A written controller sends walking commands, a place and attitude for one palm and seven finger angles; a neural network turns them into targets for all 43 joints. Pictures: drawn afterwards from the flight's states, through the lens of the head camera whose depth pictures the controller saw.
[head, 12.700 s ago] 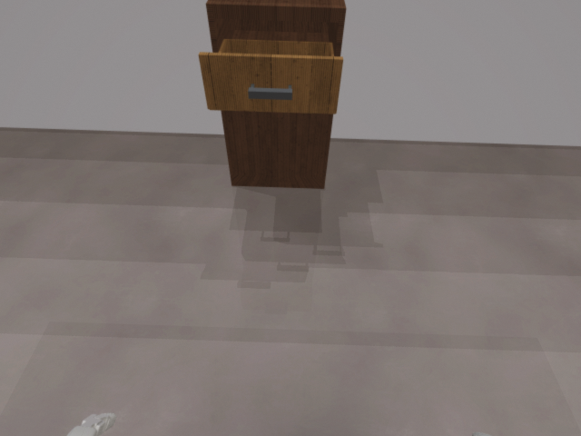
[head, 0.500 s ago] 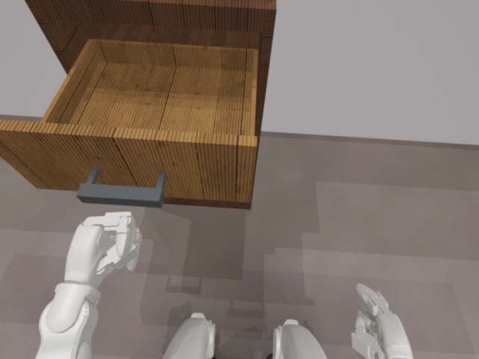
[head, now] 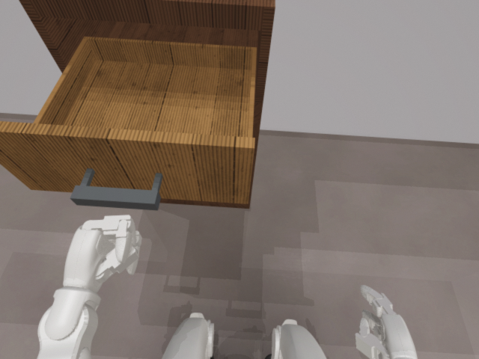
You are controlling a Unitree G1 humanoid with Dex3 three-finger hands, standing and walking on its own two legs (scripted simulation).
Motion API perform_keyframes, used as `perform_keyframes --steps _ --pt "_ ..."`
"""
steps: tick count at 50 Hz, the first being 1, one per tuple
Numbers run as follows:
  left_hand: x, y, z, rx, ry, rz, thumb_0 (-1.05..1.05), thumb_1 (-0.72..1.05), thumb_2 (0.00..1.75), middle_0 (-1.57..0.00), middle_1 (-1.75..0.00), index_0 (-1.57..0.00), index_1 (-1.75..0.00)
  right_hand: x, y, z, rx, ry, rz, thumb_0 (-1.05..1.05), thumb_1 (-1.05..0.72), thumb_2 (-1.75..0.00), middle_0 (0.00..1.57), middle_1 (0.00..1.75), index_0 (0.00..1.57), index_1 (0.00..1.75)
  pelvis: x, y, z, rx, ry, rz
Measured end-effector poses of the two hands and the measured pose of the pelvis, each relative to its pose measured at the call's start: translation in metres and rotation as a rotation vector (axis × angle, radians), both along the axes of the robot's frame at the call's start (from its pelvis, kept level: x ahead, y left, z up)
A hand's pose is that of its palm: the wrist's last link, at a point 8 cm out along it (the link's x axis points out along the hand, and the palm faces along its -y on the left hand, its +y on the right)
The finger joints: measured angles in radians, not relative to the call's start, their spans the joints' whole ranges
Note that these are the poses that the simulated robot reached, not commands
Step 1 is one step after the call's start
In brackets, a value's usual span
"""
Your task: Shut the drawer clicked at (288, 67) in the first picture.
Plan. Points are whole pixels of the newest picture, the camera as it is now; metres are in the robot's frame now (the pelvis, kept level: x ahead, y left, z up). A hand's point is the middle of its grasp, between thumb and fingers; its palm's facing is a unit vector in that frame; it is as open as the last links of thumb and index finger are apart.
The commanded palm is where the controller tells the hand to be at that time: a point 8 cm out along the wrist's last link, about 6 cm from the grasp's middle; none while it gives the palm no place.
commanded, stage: push the drawer shut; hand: left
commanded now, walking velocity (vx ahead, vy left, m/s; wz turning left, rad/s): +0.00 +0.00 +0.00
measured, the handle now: (120, 187) +0.38 +0.22 +0.04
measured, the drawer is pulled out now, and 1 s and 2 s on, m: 0.29 0.20 0.09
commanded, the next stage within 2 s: none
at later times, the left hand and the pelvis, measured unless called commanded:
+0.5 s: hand (134, 222) +0.32 +0.18 +0.03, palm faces -0.03 -1.00 -0.06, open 3.2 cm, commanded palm +0.31 +0.23 +0.04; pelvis -0.01 +0.00 +0.00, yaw +0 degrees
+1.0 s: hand (145, 184) +0.39 +0.18 +0.03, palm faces -0.03 -1.00 -0.06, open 3.3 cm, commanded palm +0.38 +0.23 +0.04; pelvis -0.01 +0.00 +0.00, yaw -1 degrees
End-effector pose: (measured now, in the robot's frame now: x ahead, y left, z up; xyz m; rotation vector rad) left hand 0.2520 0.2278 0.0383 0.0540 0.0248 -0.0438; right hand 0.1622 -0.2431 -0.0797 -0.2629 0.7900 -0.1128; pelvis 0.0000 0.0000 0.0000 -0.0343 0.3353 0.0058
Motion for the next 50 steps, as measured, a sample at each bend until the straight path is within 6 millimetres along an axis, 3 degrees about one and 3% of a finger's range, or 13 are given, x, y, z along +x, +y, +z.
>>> perform_keyframes --steps 12,32,50 --pt "0.024 0.010 -0.004 0.017 0.007 0.020 0.02 0.89 0.90 -1.40 -1.60 -1.40 -1.60 -0.001 0.000 -0.007 0.003 0.019 -0.003 0.01 -0.90 -0.90 0.20 0.30 0.20 0.30 -0.004 -0.004 -0.004 -0.003 0.007 0.003" --pt "0.063 0.008 -0.003 0.005 -0.009 0.012 0.03 0.88 0.93 -1.40 -1.60 -1.40 -1.60 -0.035 -0.007 -0.015 -0.017 0.114 -0.044 0.01 -0.90 -0.90 0.20 0.30 0.20 0.30 -0.008 0.001 -0.001 -0.002 0.015 -0.001" --pt "0.116 0.008 -0.002 0.008 -0.003 0.010 0.04 0.88 0.92 -1.40 -1.60 -1.40 -1.60 -0.067 -0.007 -0.020 -0.017 0.223 -0.090 0.01 -0.90 -0.90 0.20 0.30 0.20 0.30 -0.009 0.005 0.001 -0.004 0.029 -0.013"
